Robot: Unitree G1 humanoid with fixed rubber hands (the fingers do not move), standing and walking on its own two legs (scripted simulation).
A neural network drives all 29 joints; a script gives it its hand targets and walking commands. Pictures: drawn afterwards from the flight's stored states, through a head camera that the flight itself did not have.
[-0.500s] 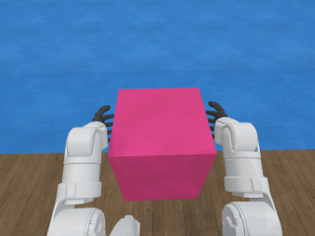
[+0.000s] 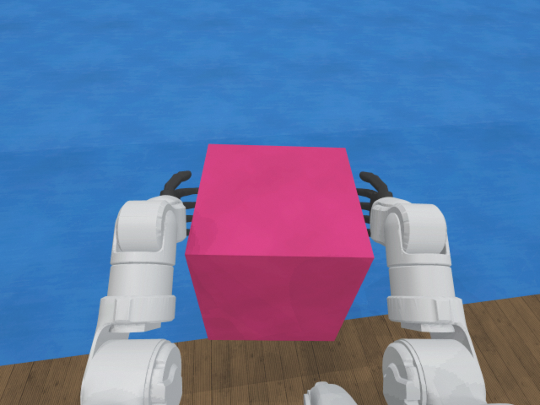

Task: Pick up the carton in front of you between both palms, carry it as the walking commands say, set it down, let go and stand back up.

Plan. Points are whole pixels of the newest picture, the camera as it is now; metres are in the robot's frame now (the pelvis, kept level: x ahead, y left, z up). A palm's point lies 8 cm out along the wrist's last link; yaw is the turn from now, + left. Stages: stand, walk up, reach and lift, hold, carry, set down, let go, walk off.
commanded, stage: carry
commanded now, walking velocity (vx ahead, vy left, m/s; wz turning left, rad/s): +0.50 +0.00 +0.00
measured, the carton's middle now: (274, 247) +0.35 -0.01 +0.03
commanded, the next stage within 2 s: none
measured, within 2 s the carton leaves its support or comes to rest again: neither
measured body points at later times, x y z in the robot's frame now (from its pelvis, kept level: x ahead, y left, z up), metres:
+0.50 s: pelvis +0.30 -0.04 -0.03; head +0.33 -0.05 +0.42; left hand +0.65 +0.14 +0.05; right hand +0.68 -0.16 +0.05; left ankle +0.25 +0.09 -0.68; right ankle +0.33 -0.08 -0.76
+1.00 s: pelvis +0.60 +0.02 -0.05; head +0.63 +0.02 +0.40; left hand +0.98 +0.16 +0.04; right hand +0.96 -0.14 +0.04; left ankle +0.67 +0.07 -0.78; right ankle +0.51 -0.10 -0.69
